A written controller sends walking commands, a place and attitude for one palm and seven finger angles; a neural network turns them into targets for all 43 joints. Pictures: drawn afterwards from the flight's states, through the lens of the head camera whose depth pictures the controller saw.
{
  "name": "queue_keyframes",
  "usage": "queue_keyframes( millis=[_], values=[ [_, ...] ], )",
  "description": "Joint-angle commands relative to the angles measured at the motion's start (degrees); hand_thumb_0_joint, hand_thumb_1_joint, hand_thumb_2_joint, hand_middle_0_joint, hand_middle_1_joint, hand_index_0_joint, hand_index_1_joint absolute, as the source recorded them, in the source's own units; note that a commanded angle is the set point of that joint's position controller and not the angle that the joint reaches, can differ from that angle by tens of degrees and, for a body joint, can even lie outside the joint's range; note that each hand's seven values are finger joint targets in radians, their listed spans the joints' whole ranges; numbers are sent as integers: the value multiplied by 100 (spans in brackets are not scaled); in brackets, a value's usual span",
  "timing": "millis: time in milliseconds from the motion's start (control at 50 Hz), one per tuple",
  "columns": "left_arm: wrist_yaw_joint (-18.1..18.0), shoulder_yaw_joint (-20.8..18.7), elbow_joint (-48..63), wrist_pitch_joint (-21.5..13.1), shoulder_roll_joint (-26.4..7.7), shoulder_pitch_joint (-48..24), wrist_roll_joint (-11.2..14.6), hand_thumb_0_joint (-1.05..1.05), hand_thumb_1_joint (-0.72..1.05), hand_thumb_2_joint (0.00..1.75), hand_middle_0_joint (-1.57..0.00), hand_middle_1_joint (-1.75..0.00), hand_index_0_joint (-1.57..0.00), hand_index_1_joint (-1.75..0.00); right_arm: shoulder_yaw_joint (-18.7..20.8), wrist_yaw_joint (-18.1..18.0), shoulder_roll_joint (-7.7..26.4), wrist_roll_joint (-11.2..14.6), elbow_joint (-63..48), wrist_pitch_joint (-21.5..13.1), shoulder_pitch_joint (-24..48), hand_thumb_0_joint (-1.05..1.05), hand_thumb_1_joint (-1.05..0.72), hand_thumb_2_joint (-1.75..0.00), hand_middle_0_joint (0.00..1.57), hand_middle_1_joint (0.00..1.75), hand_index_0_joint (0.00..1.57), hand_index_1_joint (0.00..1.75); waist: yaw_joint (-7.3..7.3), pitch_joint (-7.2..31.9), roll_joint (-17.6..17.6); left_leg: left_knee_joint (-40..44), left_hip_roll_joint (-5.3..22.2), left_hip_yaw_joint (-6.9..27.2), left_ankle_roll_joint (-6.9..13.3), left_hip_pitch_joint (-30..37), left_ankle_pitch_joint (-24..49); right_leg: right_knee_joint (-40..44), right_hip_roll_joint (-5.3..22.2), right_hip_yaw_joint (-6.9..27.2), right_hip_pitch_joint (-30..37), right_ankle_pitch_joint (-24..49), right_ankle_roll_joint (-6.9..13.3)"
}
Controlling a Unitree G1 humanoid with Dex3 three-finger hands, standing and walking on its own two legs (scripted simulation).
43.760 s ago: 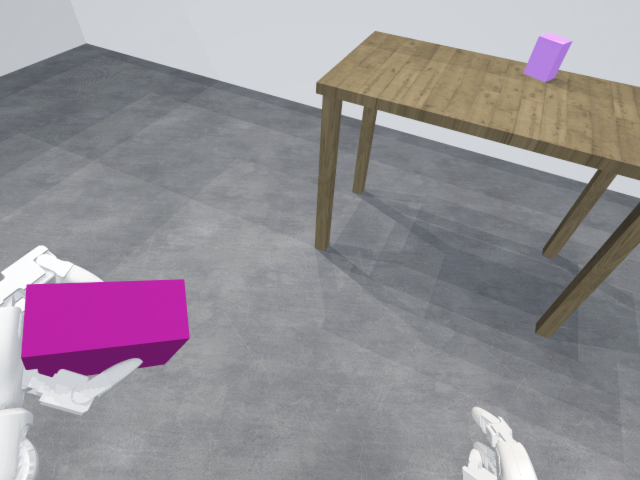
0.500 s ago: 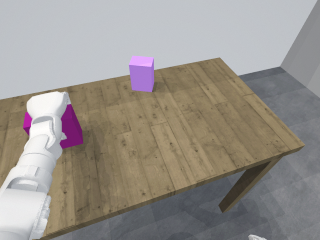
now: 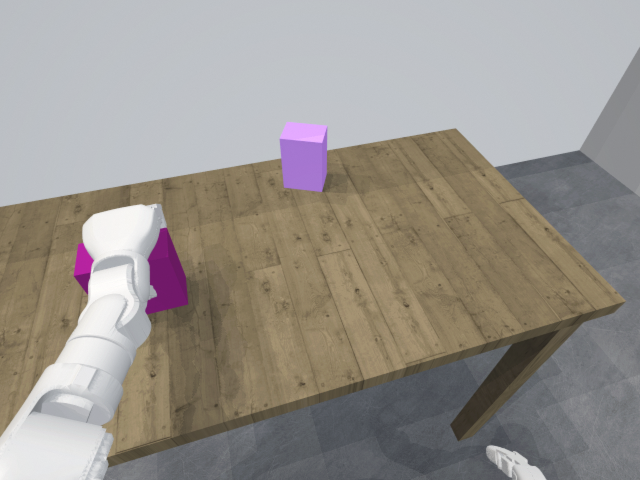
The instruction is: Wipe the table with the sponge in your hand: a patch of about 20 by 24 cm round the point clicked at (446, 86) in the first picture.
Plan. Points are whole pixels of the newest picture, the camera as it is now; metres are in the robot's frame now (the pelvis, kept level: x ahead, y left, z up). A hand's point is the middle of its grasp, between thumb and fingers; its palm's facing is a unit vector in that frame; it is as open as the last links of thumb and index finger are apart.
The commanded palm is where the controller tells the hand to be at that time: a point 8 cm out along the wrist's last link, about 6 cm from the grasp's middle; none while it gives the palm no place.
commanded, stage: wipe back along the first lane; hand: left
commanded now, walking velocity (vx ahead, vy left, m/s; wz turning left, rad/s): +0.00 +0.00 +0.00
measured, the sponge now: (141, 284) +0.37 +0.30 +0.01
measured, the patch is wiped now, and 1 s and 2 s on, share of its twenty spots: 0.85 0.95 0.95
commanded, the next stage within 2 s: lift the sponge slowly off the table in 0.90 s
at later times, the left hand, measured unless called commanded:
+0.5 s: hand (141, 287) +0.33 +0.26 +0.06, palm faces +0.01 -0.05 -1.00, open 9.9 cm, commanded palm +0.28 +0.24 +0.10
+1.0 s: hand (141, 327) +0.27 +0.24 +0.07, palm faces +0.04 -0.08 -1.00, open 9.9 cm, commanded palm +0.23 +0.23 +0.10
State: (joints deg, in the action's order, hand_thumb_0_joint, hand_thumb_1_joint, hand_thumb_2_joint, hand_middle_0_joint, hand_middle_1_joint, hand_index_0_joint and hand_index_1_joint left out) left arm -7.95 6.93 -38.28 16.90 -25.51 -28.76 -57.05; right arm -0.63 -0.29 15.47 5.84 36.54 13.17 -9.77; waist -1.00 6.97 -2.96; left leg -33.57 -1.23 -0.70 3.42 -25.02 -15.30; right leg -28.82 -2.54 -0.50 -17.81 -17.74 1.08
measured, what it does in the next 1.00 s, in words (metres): stands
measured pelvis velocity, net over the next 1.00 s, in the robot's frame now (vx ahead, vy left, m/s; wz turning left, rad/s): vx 0.00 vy -0.02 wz -0.02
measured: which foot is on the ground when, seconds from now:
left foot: down 0.00-1.00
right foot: down 0.00-1.00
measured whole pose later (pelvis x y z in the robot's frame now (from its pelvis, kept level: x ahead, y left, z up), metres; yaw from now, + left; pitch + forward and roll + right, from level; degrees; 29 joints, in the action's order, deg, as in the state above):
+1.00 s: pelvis +0.00 -0.02 +0.00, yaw -1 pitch +1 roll +0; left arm -7.5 7.3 -3.0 22.7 -23.5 2.2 -54.5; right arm -2.1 0.1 15.7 5.3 34.9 10.4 -2.9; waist -4.3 4.6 -4.9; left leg -30.1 -0.4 -1.8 1.8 -16.0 -15.1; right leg -27.8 -3.3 0.9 -10.4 -18.2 2.6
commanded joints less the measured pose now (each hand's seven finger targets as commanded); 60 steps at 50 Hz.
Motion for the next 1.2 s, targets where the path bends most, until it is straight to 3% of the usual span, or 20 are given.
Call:
queue_keyframes(
  millis=[0,80,120,160,240,260,340,420,480,560,640,760,920,960,1020,1060,1080,1100,1120,1180],
  values=[
    [186,166,570,-15,-301,-179,49,0,10,130,-120,-160,-120,-160,248,2,768,-33,-878,-249,683,0,-90,-90,20,30,20,30,-69,949,279,334,97,388,-55,1337,1604,299,-139,-51,-117,1489,380],
    [163,-4,906,86,-393,220,173,0,10,130,-120,-160,-120,-160,219,0,784,-18,-918,-252,829,0,-90,-90,20,30,20,30,-123,839,545,396,78,374,-44,1247,1570,342,-125,-13,82,1661,358],
    [168,51,1080,184,-325,197,194,0,10,130,-120,-160,-120,-160,205,3,772,-6,-934,-246,948,0,-90,-90,20,30,20,30,-106,670,420,463,102,362,-55,1225,1504,354,-108,-32,73,1564,357],
    [178,127,1151,287,-250,235,218,0,10,130,-120,-160,-120,-160,190,-11,765,-6,-928,-246,982,0,-90,-90,20,30,20,30,-94,495,514,493,90,359,-34,1214,1362,418,-123,-9,28,1464,353],
    [213,30,1363,387,-417,245,207,0,10,130,-120,-160,-120,-160,149,-47,767,0,-945,-258,1098,0,-90,-90,20,30,20,30,-122,523,520,556,56,347,-33,1217,1277,462,-105,42,169,1449,347],
    [233,174,1362,403,-235,336,211,0,10,130,-120,-160,-120,-160,149,-51,743,-8,-958,-272,1101,0,-90,-90,20,30,20,30,-106,507,550,546,51,327,-26,1230,1274,446,-112,37,169,1456,348],
    [288,189,1715,366,-189,670,217,0,10,130,-120,-160,-120,-160,141,-20,718,-14,-1003,-341,1174,0,-90,-90,20,30,20,30,-167,752,424,488,34,330,-22,1404,1531,408,-104,83,348,1774,354],
    [308,51,2010,322,-201,1259,290,0,10,130,-120,-160,-120,-160,143,27,717,-23,-1049,-395,1253,0,-90,-90,20,30,20,30,-216,757,525,468,37,323,-39,1385,1709,346,-104,164,504,2098,363],
    [302,182,2297,374,-19,1646,355,0,10,130,-120,-160,-120,-160,125,59,683,-16,-1099,-430,1331,0,-90,-90,20,30,20,30,-248,587,540,456,25,313,-37,1373,1797,350,-89,141,518,2289,342],
    [283,94,2579,481,-88,1875,423,0,10,130,-120,-160,-120,-160,112,41,675,-24,-1127,-441,1427,0,-90,-90,20,30,20,30,-256,375,626,501,9,274,-26,1297,1642,378,-85,204,564,2270,329],
    [273,-93,2938,498,-236,2337,462,0,10,130,-120,-160,-120,-160,112,41,669,-38,-1134,-488,1507,0,-90,-90,20,30,20,30,-340,569,726,459,-30,244,-32,1351,1792,324,-37,285,823,2709,301],
    [264,81,3380,617,-37,2814,486,0,10,130,-120,-160,-120,-160,90,59,614,-45,-1179,-518,1660,0,-90,-90,20,30,20,30,-350,334,550,497,-29,217,-44,1367,1657,364,-50,362,728,2499,300],
    [264,-198,3722,655,-297,3217,520,0,10,130,-120,-160,-120,-160,81,21,632,-80,-1160,-571,1804,0,-90,-90,20,30,20,30,-433,298,680,535,-55,219,-47,1392,1465,421,-35,509,816,2391,293],
    [268,-13,3745,666,-121,3297,529,0,10,130,-120,-160,-120,-160,60,7,582,-67,-1187,-573,1817,0,-90,-90,20,30,20,30,-409,175,689,542,-54,206,-45,1369,1387,444,-35,487,730,2238,271],
    [238,-252,3970,685,-406,3017,480,0,10,130,-120,-160,-120,-160,81,-17,634,-101,-1139,-578,1872,0,-90,-90,20,30,20,30,-417,263,565,565,-55,227,-39,1449,1375,487,-47,571,741,2192,299],
    [237,-145,3933,746,-320,2775,452,0,10,130,-120,-160,-120,-160,72,-61,599,-96,-1139,-582,1872,0,-90,-90,20,30,20,30,-384,177,531,578,-63,190,-19,1448,1293,520,-49,514,666,2033,281],
    [235,-283,3920,748,-468,2720,421,0,10,130,-120,-160,-120,-160,71,-69,623,-104,-1089,-590,1873,0,-90,-90,20,30,20,30,-410,211,617,584,-61,225,-29,1459,1309,538,-40,516,677,2026,280],
    [247,-210,3989,750,-405,2778,451,0,10,130,-120,-160,-120,-160,60,-80,611,-106,-1129,-601,1908,0,-90,-90,20,30,20,30,-425,202,463,611,-75,201,-18,1482,1296,545,-32,524,714,2018,282],
    [244,-402,4124,728,-646,2559,418,0,10,130,-120,-160,-120,-160,73,-85,649,-123,-1092,-592,1909,0,-90,-90,20,30,20,30,-410,320,428,633,-64,234,-20,1545,1303,547,-59,580,749,1963,316],
    [274,-256,4226,726,-478,2535,398,0,10,130,-120,-160,-120,-160,70,-103,599,-126,-1120,-617,1966,0,-90,-90,20,30,20,30,-451,359,359,653,-69,239,-4,1610,1347,566,-41,483,768,1921,306]
  ],
)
